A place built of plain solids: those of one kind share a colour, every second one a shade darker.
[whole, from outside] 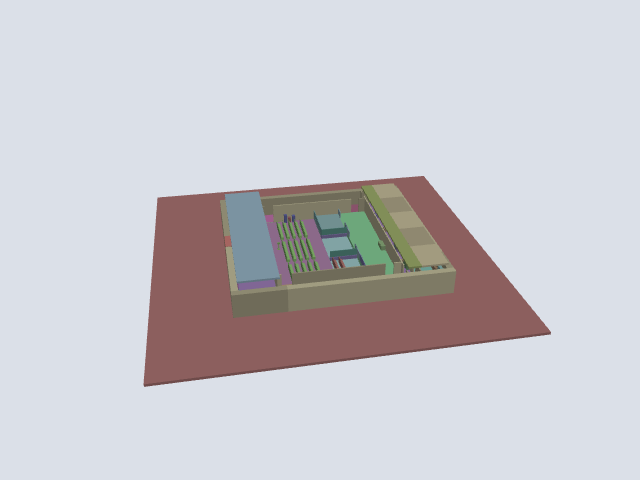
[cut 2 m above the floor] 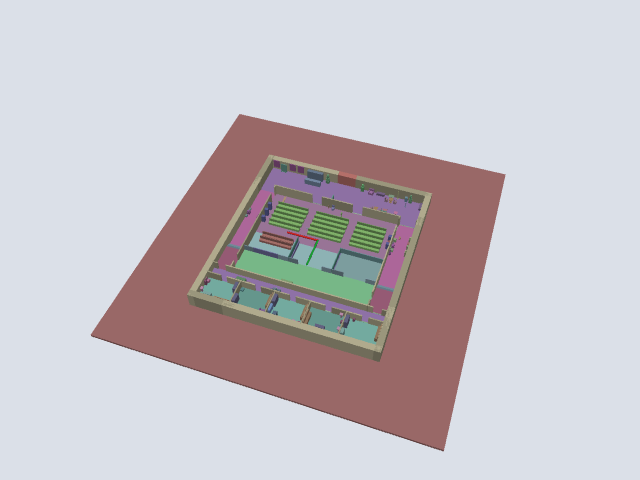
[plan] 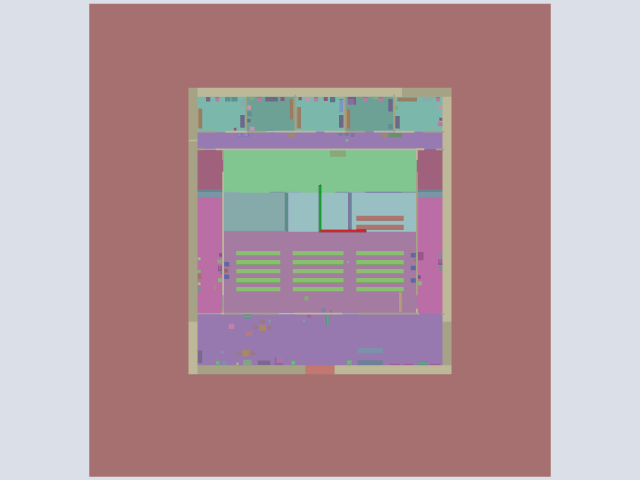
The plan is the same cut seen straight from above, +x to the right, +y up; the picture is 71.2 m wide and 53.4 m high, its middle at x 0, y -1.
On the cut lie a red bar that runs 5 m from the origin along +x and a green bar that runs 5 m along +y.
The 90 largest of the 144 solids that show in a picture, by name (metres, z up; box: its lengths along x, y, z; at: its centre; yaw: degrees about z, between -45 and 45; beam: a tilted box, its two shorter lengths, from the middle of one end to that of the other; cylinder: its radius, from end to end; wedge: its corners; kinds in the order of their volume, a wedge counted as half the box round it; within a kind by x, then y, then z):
{
 "ground_under_all_1": {"box": [51.35, 52.64, 0.4], "at": [0.0, -1.02, -0.75]},
 "wall_1": {"box": [1.0, 7.65, 3.79], "at": [-14.13, -12.12, 1.3]},
 "wall_2": {"box": [1.0, 20.09, 3.79], "at": [-14.13, -0.05, 1.3]},
 "wall_3": {"box": [1.0, 3.75, 3.79], "at": [-14.13, 10.07, 1.3]},
 "wall_4": {"box": [1.0, 5.8, 3.79], "at": [-14.13, 13.04, 1.3]},
 "wall_5": {"box": [2.37, 0.2, 3.79], "at": [-12.64, 11.04, 1.3]},
 "wall_6": {"box": [7.29, 1.0, 3.79], "at": [-10.98, 15.45, 1.3]},
 "wall_7": {"box": [0.2, 13.75, 3.79], "at": [-10.78, -0.27, 1.3]},
 "wall_8": {"box": [2.37, 0.2, 3.79], "at": [-9.32, 11.04, 1.3]},
 "wall_9": {"box": [0.2, 4.2, 3.79], "at": [-8.23, 13.04, 1.3]},
 "wall_10": {"box": [13.03, 1.0, 3.79], "at": [-8.11, -15.45, 1.3]},
 "wall_11": {"box": [6.4, 0.2, 3.79], "at": [-7.78, -9.2, 1.3]},
 "wall_12": {"box": [6.3, 0.2, 3.79], "at": [-7.73, -9.2, 1.3]},
 "wall_13": {"box": [2.37, 0.2, 3.79], "at": [-7.15, 11.04, 1.3]},
 "wall_14": {"box": [7.29, 1.0, 3.79], "at": [-5.49, 15.45, 1.3]},
 "wall_15": {"box": [2.37, 0.2, 3.79], "at": [-3.83, 11.04, 1.3]},
 "wall_16": {"box": [4.54, 0.2, 3.79], "at": [-2.75, 11.04, 1.3]},
 "wall_17": {"box": [0.2, 4.2, 3.79], "at": [-2.75, 13.04, 1.3]},
 "wall_18": {"box": [5.35, 0.2, 3.79], "at": [-0.2, -9.2, 1.3]},
 "wall_19": {"box": [5.35, 0.2, 3.79], "at": [-0.2, -9.2, 1.3]},
 "wall_20": {"box": [23.2, 0.2, 3.79], "at": [0.0, 9.1, 1.3]},
 "wall_21": {"box": [21.75, 0.2, 3.79], "at": [0.0, 9.1, 1.3]},
 "wall_22": {"box": [7.29, 1.0, 3.79], "at": [0.0, 15.45, 1.3]},
 "wall_23": {"box": [2.37, 0.2, 3.79], "at": [1.66, 11.04, 1.3]},
 "wall_24": {"box": [0.2, 4.2, 3.79], "at": [2.75, 13.04, 1.3]},
 "wall_25": {"box": [2.37, 0.2, 3.79], "at": [3.83, 11.04, 1.3]},
 "wall_26": {"box": [7.29, 1.0, 3.79], "at": [5.49, 15.45, 1.3]},
 "wall_27": {"box": [2.37, 0.2, 3.79], "at": [7.15, 11.04, 1.3]},
 "wall_28": {"box": [6.7, 0.2, 3.79], "at": [7.53, -9.2, 1.3]},
 "wall_29": {"box": [6.8, 0.2, 3.79], "at": [7.58, -9.2, 1.3]},
 "wall_30": {"box": [13.03, 1.0, 3.79], "at": [8.11, -15.45, 1.3]},
 "wall_31": {"box": [0.2, 4.2, 3.79], "at": [8.23, 13.04, 1.3]},
 "wall_32": {"box": [2.37, 0.2, 3.79], "at": [9.32, 11.04, 1.3]},
 "wall_33": {"box": [0.2, 13.75, 3.79], "at": [10.78, -0.27, 1.3]},
 "wall_34": {"box": [7.29, 1.0, 3.79], "at": [10.98, 15.45, 1.3]},
 "wall_35": {"box": [2.37, 0.2, 3.79], "at": [12.64, 11.04, 1.3]},
 "wall_36": {"box": [2.37, 0.2, 3.79], "at": [12.64, 11.04, 1.3]},
 "wall_37": {"box": [1.0, 7.65, 3.79], "at": [14.13, -12.12, 1.3]},
 "wall_38": {"box": [1.0, 20.09, 3.79], "at": [14.13, -0.05, 1.3]},
 "wall_39": {"box": [1.0, 3.75, 3.79], "at": [14.13, 10.07, 1.3]},
 "wall_40": {"box": [1.0, 5.8, 3.79], "at": [14.13, 13.04, 1.3]},
 "floor_dressing_1": {"box": [5.49, 4.0, 1.18], "at": [-10.98, 13.04, -0.01]},
 "floor_dressing_2": {"box": [5.49, 4.0, 1.18], "at": [-5.49, 13.04, -0.01]},
 "floor_dressing_3": {"box": [5.49, 4.0, 1.18], "at": [0.0, 13.04, -0.01]},
 "floor_dressing_4": {"box": [5.49, 4.0, 1.18], "at": [5.49, 13.04, -0.01]},
 "floor_dressing_5": {"box": [5.49, 4.0, 1.18], "at": [10.98, 13.04, -0.01]},
 "floor_stage_1": {"box": [21.55, 4.85, 1.18], "at": [0.0, 6.67, -0.01]},
 "floor_parterre_1": {"box": [21.55, 9.11, 0.6], "at": [0.0, -4.64, -0.3]},
 "floor_foyer_1": {"box": [27.45, 5.85, 0.6], "at": [0.0, -12.12, -0.3]},
 "floor_lift_1": {"box": [6.85, 4.33, 1.18], "at": [-7.35, 2.08, -0.01]},
 "floor_lift_2": {"box": [6.65, 4.33, 0.6], "at": [-0.2, 2.08, -0.3]},
 "floor_lift_3": {"box": [7.25, 4.33, 0.6], "at": [7.15, 2.08, -0.3]},
 "floor_back_corridor_1": {"box": [27.45, 1.95, 1.18], "at": [0.0, 10.07, -0.01]},
 "ceil_foyer_1": {"box": [27.45, 5.85, 0.3], "at": [0.0, -12.12, 4.55]},
 "floor_promenade_1": {"box": [2.95, 12.94, 0.6], "at": [-12.25, -2.73, -0.3]},
 "floor_promenade_2": {"box": [2.95, 12.94, 0.6], "at": [12.25, -2.73, -0.3]},
 "ceil_dressing_1": {"box": [5.49, 4.0, 0.3], "at": [-10.98, 13.04, 3.98]},
 "ceil_dressing_2": {"box": [5.49, 4.0, 0.3], "at": [-5.49, 13.04, 3.98]},
 "ceil_dressing_3": {"box": [5.49, 4.0, 0.3], "at": [0.0, 13.04, 3.98]},
 "ceil_dressing_4": {"box": [5.49, 4.0, 0.3], "at": [5.49, 13.04, 3.98]},
 "ceil_dressing_5": {"box": [5.49, 4.0, 0.3], "at": [10.98, 13.04, 3.98]},
 "floor_walk_1": {"box": [2.95, 4.45, 1.18], "at": [-12.25, 6.87, -0.01]},
 "floor_walk_2": {"box": [2.95, 4.45, 1.18], "at": [12.25, 6.87, -0.01]},
 "ceil_back_corridor_1": {"box": [27.45, 1.95, 0.3], "at": [0.0, 10.07, 3.98]},
 "door_leaf_1": {"box": [3.2, 0.97, 3.87], "at": [0.0, -15.46, 1.33]},
 "seats_parterre_1": {"box": [5.65, 0.44, 0.46], "at": [-0.2, -6.46, 0.22]},
 "seats_parterre_2": {"box": [5.65, 0.44, 0.46], "at": [-0.2, -5.46, 0.22]},
 "seats_parterre_3": {"box": [5.65, 0.44, 0.46], "at": [-0.2, -4.46, 0.22]},
 "seats_parterre_4": {"box": [5.65, 0.44, 0.46], "at": [-0.2, -3.46, 0.22]},
 "seats_parterre_5": {"box": [5.65, 0.44, 0.46], "at": [-0.2, -2.46, 0.22]},
 "seats_parterre_6": {"box": [5.3, 0.44, 0.46], "at": [6.67, -6.46, 0.22]},
 "seats_parterre_7": {"box": [5.3, 0.44, 0.46], "at": [6.67, -5.46, 0.22]},
 "seats_parterre_8": {"box": [5.3, 0.44, 0.46], "at": [6.67, -4.46, 0.22]},
 "seats_parterre_9": {"box": [5.3, 0.44, 0.46], "at": [6.67, -3.46, 0.22]},
 "seats_parterre_10": {"box": [5.3, 0.44, 0.46], "at": [6.67, -2.46, 0.22]},
 "costume_rail_dressing_1": {"box": [0.5, 1.4, 1.66], "at": [-8.62, 12.2, 1.4]},
 "costume_rail_dressing_2": {"box": [1.4, 0.5, 1.66], "at": [-5.38, 14.66, 1.4]},
 "costume_rail_dressing_3": {"box": [0.5, 1.4, 1.66], "at": [2.37, 12.2, 1.4]},
 "costume_rail_dressing_4": {"box": [0.5, 1.4, 1.66], "at": [7.86, 13.99, 1.4]},
 "costume_rail_dressing_5": {"box": [0.5, 1.4, 1.66], "at": [8.62, 12.1, 1.4]},
 "cloakroom_foyer_1": {"box": [2.8, 0.55, 1.75], "at": [5.58, -14.64, 0.87]},
 "cloakroom_foyer_2": {"box": [2.8, 0.55, 1.0], "at": [5.58, -13.29, 0.5]},
 "floor_tongue_1": {"box": [0.4, 4.33, 1.18], "at": [-3.73, 2.08, -0.01]},
 "floor_tongue_2": {"box": [0.4, 4.33, 1.18], "at": [3.33, 2.08, -0.01]},
 "rail_tongue_1": {"box": [0.12, 4.33, 2.23], "at": [-3.73, 2.08, 0.52]},
 "rail_tongue_2": {"box": [0.12, 4.33, 2.23], "at": [3.33, 2.08, 0.52]},
 "rail_lift_1": {"box": [6.99, 0.12, 2.23], "at": [-7.28, -0.03, 0.52]},
 "lockers_back_corridor_1": {"box": [1.5, 0.48, 1.8], "at": [8.38, 10.68, 1.48]},
 "rail_line_1": {"box": [4.1, 0.12, 2.23], "at": [7.08, 4.3, 0.52]},
 "seats_lift_1": {"box": [5.3, 0.44, 0.46], "at": [6.67, 1.47, 0.22]}
}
